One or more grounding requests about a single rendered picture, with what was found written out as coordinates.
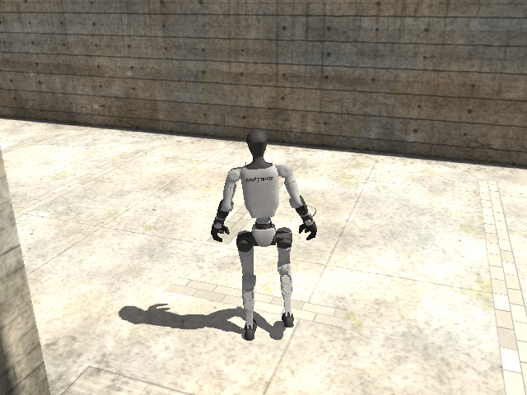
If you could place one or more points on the robot right hand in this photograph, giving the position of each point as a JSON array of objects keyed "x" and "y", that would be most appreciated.
[{"x": 312, "y": 228}]

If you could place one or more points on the robot left hand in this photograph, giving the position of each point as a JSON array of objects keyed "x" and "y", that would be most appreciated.
[{"x": 214, "y": 232}]

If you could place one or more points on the right robot forearm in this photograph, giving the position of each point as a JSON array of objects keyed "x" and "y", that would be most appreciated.
[{"x": 304, "y": 213}]

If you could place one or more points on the robot right upper arm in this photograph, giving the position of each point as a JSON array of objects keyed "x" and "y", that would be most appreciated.
[{"x": 290, "y": 182}]

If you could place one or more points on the left robot foot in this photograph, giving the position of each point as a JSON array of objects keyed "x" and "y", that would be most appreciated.
[{"x": 249, "y": 333}]

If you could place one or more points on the left robot forearm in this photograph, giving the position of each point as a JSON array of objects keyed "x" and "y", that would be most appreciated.
[{"x": 220, "y": 217}]

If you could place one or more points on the robot left upper arm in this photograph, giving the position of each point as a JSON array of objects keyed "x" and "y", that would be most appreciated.
[{"x": 230, "y": 188}]

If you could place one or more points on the right robot shin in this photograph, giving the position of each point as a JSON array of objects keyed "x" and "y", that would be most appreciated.
[{"x": 286, "y": 288}]

